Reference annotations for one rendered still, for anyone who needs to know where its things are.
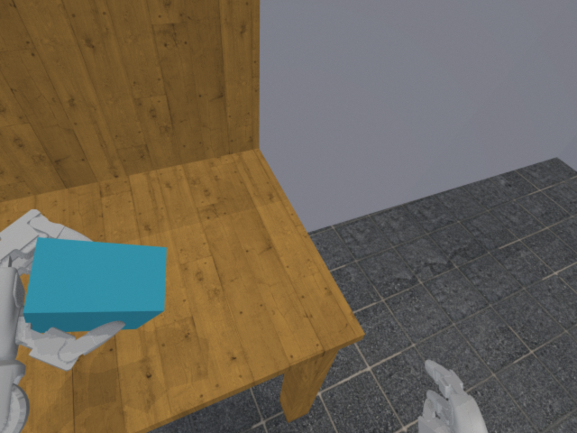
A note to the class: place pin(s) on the sponge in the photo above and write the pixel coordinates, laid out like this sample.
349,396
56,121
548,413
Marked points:
80,285

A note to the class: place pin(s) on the robot right hand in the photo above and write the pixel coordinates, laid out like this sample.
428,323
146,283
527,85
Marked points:
460,414

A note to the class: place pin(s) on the table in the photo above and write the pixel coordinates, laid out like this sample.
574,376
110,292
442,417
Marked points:
138,122

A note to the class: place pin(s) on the robot left hand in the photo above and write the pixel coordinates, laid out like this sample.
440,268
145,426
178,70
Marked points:
54,347

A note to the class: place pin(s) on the left robot forearm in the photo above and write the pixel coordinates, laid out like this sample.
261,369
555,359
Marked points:
14,402

